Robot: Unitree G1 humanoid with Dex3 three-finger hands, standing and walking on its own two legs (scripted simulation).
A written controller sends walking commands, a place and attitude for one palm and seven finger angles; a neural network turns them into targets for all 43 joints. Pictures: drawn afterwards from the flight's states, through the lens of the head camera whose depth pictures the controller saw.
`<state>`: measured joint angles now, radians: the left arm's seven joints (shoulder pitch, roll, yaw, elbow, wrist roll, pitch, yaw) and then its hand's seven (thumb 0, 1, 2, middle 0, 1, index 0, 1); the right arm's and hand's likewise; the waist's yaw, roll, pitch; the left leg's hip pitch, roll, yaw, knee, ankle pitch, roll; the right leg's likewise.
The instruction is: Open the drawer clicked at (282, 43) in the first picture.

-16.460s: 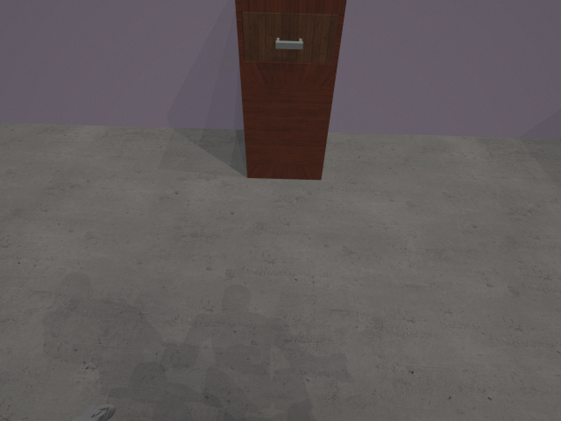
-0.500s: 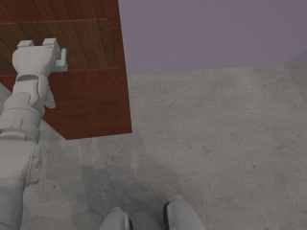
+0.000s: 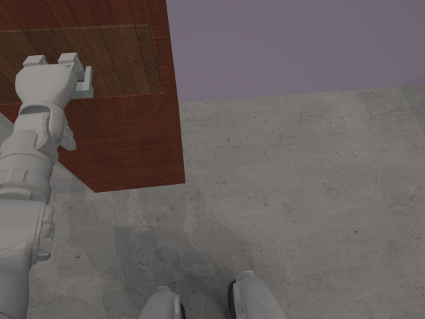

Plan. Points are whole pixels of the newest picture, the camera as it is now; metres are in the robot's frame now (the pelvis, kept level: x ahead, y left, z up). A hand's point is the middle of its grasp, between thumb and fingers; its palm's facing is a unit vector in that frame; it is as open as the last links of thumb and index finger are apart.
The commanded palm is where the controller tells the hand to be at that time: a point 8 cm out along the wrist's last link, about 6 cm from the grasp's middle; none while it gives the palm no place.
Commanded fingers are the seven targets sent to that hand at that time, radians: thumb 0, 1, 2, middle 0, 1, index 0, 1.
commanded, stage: close the thumb around the handle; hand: left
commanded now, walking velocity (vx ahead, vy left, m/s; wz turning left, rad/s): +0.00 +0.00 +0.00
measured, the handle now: (64, 82) +0.57 +0.26 +0.03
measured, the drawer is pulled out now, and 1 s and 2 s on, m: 0.00 0.00 0.09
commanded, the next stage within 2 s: pull the drawer open in 0.62 s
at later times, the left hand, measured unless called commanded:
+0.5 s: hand (63, 104) +0.52 +0.25 +0.03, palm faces -0.04 +0.01 -1.00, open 7.7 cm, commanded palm +0.51 +0.25 +0.06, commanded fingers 0.00 0.90 0.90 -0.40 -1.35 -0.40 -1.35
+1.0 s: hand (64, 107) +0.52 +0.25 +0.03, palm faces -0.05 +0.00 -1.00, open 7.5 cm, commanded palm +0.48 +0.25 +0.06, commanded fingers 0.00 0.90 0.90 -0.40 -1.35 -0.40 -1.35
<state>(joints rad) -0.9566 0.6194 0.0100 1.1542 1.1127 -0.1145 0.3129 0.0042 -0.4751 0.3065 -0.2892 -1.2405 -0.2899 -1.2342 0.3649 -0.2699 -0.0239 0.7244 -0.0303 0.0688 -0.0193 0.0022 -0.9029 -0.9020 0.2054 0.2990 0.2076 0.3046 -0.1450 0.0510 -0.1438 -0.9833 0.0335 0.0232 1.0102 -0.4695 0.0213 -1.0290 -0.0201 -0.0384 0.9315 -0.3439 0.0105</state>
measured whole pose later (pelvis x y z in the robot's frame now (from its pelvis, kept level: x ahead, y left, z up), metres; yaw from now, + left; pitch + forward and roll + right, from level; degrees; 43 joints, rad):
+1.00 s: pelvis -0.01 +0.01 +0.00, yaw -1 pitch +25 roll -2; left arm -0.92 0.64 0.04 1.11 1.09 -0.10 0.30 0.01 0.53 0.73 -0.21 -1.35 -0.23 -1.32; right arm 0.38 -0.28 -0.01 0.70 -0.02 0.07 -0.02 0.00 -0.90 -0.90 0.21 0.30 0.21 0.30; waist -0.16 0.05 -0.13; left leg -0.99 0.04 0.05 1.01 -0.46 0.03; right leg -1.04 -0.01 -0.01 0.93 -0.32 0.02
